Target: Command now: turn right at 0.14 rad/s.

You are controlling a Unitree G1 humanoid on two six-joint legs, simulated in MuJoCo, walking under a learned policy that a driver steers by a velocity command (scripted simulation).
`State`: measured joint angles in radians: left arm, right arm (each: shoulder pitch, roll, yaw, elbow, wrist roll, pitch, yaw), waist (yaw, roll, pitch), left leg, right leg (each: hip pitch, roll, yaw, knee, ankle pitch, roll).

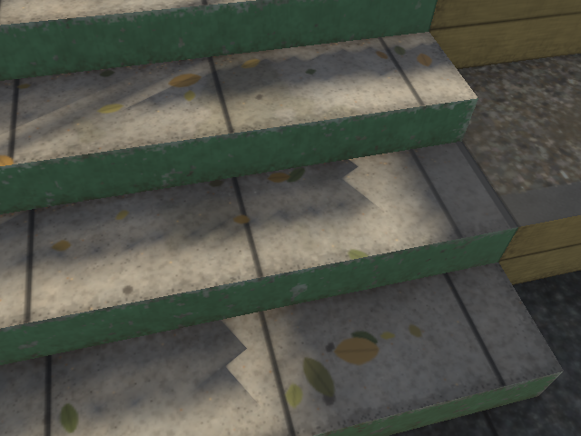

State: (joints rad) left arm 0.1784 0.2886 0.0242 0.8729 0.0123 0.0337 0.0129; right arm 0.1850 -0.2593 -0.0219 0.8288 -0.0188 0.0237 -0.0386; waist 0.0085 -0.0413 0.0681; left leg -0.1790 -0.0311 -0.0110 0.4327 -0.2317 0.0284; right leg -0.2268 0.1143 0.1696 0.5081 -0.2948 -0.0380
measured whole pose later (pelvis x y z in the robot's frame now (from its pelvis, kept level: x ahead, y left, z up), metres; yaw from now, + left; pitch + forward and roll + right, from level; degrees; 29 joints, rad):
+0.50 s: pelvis -0.01 +0.00 +0.01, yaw +0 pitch -2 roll +0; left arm 0.19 0.25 0.00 1.12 0.01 0.01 0.03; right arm 0.19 -0.25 0.00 1.03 -0.01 0.00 -0.03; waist 0.00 0.00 0.04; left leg -0.14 -0.03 -0.01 0.37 -0.20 0.03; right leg -0.09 0.04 0.11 0.35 -0.22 0.00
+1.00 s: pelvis +0.12 -0.01 +0.00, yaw +0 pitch +1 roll +0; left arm 0.43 0.22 0.02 1.14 0.02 -0.08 0.02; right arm 0.05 -0.25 -0.03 0.89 -0.03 -0.05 0.02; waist 0.04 0.00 0.04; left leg -0.50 0.01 0.07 0.73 -0.29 0.06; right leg 0.08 0.04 0.07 0.25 -0.34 -0.04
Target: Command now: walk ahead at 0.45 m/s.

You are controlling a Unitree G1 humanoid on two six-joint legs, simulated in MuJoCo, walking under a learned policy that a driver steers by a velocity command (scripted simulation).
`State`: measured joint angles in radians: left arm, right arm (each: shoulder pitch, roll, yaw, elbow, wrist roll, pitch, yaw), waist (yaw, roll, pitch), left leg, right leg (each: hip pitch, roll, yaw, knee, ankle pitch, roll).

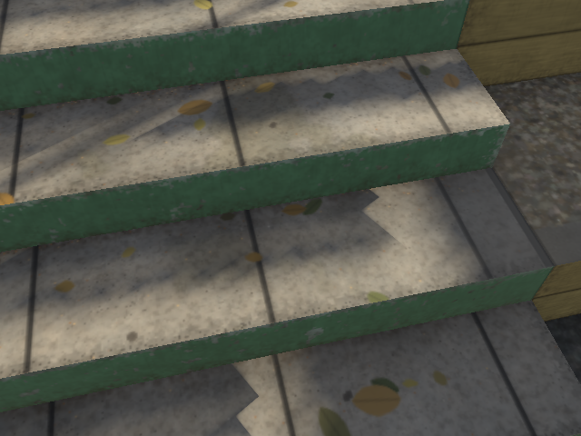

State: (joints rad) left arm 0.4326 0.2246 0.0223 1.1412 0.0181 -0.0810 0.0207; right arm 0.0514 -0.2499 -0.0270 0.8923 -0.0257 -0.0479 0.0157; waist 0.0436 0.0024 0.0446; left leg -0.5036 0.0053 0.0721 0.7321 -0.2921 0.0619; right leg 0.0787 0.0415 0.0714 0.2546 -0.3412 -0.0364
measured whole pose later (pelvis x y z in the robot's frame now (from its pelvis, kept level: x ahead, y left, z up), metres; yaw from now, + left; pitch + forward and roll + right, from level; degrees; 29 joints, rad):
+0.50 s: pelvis +0.25 +0.00 +0.01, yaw +0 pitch +5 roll -2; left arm -0.10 0.08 -0.09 0.62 0.02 -0.02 0.00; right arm 0.52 -0.12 0.03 1.15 0.01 -0.08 -0.04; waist -0.05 0.01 0.04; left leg 0.07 -0.01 0.06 0.08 -0.22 0.06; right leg -1.11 -0.06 -0.18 1.39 -0.40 -0.11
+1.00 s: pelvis +0.53 -0.02 +0.15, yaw +10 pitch +4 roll +2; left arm 0.56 0.11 -0.01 1.13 0.01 -0.13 0.03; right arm -0.01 -0.05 0.05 0.67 -0.01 0.02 -0.01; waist 0.03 0.01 0.00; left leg -1.20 0.01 0.12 1.67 -0.31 0.15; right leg -0.02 -0.01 -0.27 0.25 -0.26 -0.06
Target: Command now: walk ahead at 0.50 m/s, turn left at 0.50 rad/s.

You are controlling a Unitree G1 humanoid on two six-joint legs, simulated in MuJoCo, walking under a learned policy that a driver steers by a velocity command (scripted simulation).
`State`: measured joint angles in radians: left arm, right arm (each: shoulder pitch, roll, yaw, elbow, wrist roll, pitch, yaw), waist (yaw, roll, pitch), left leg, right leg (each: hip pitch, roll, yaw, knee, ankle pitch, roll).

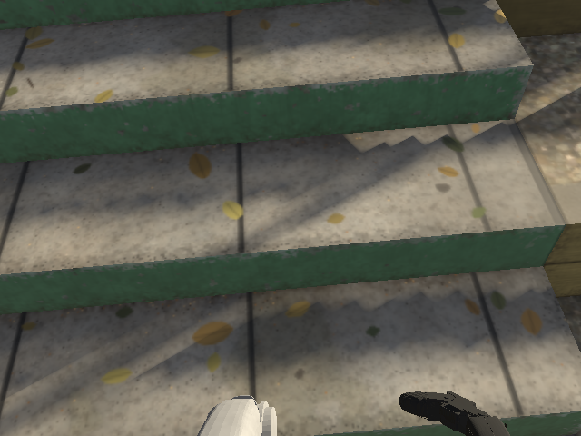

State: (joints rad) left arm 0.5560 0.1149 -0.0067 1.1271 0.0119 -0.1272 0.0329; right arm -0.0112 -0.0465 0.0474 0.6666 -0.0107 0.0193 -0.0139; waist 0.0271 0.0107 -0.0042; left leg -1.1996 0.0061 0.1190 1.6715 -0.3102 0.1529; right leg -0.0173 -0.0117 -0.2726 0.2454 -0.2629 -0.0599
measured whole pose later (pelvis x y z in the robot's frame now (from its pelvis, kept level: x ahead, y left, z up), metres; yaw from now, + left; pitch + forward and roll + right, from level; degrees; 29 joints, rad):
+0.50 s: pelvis +0.30 +0.02 +0.14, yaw +17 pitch +6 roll -3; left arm -0.08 0.02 -0.09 0.49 0.06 -0.03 0.00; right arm 0.52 -0.17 -0.04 0.96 -0.01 -0.08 -0.04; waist -0.10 0.02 0.00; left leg -0.05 -0.10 -0.17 0.29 -0.31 0.13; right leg -1.24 -0.05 -0.10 1.58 -0.38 -0.08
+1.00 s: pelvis +0.58 +0.14 +0.27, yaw +36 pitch +4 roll +0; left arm 0.51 0.16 0.06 1.01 0.06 -0.14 0.02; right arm -0.09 -0.11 -0.02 0.51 -0.05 0.01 -0.02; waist 0.06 0.03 0.02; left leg -1.26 0.02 -0.02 1.82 -0.48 0.14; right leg 0.03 -0.08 -0.32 0.27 -0.35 0.06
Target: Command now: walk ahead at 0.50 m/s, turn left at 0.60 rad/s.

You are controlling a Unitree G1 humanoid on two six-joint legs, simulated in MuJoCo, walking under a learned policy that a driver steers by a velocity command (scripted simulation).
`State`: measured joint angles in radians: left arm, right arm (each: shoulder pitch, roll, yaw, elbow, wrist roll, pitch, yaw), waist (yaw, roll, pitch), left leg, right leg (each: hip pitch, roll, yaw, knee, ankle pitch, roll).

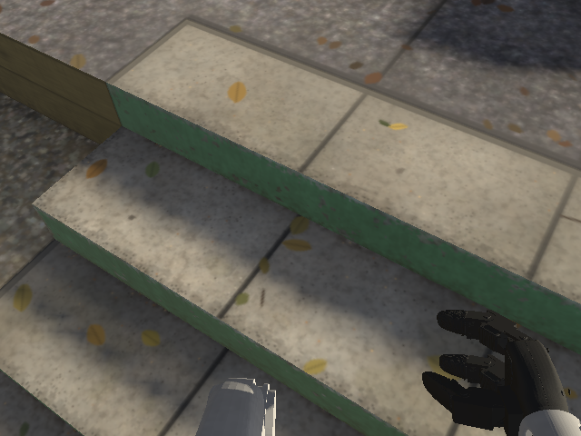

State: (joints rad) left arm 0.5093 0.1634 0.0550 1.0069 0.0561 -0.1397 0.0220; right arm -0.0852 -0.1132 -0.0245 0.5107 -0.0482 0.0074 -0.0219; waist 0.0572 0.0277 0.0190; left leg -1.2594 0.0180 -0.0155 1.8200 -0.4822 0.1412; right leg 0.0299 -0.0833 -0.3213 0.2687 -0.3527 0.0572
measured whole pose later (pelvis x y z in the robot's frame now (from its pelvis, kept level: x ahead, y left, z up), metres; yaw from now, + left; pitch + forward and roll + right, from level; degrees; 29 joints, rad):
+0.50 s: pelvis +0.32 +0.06 +0.14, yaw +1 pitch +3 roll -1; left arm 0.04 0.04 -0.02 0.59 0.03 -0.01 0.03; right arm 0.49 -0.16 -0.03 1.00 -0.03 -0.13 0.02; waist -0.02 -0.02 -0.05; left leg -0.19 -0.02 0.13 0.47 -0.34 0.09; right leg -1.29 0.05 0.06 2.08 -0.24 -0.10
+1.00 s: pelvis +0.53 +0.03 +0.26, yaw -17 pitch +4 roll +1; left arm 0.32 0.22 0.07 0.80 0.02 -0.03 0.06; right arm 0.10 -0.12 0.02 0.57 -0.06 -0.02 -0.03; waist 0.02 0.01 0.02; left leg -0.99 0.04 -0.04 1.56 -0.16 -0.01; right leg -0.42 0.17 0.04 0.68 -0.30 -0.14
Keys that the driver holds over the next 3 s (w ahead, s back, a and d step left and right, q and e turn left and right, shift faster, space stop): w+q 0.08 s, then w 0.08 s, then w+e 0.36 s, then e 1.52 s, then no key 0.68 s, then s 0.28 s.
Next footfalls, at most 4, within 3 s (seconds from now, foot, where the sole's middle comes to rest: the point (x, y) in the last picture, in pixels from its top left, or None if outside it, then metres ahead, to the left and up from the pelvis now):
0.10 left None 0.30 0.11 -0.63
0.68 right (341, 319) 0.58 -0.02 -0.49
1.46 left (272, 130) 0.94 0.13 -0.35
2.12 right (346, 294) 0.63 -0.03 -0.49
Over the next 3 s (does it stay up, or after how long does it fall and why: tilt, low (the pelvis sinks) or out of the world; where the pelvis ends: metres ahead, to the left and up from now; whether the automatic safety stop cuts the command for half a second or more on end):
stays up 0.80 0.01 0.40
